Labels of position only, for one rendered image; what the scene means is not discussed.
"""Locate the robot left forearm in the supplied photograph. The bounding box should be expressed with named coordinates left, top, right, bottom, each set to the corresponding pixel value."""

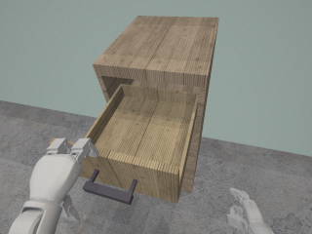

left=8, top=199, right=62, bottom=234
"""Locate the cabinet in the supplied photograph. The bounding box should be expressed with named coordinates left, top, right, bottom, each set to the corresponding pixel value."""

left=93, top=16, right=219, bottom=194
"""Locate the left robot hand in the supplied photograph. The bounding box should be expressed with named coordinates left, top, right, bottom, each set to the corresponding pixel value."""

left=29, top=137, right=99, bottom=222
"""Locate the robot right forearm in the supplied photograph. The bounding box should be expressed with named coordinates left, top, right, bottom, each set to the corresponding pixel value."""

left=248, top=221, right=274, bottom=234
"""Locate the drawer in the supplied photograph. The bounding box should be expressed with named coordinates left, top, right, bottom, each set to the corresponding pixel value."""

left=49, top=84, right=199, bottom=204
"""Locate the handle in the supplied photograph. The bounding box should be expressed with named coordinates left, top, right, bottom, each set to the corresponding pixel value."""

left=82, top=169, right=137, bottom=205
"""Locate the right robot hand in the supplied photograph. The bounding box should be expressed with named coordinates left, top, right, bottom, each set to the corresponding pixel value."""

left=227, top=187, right=265, bottom=233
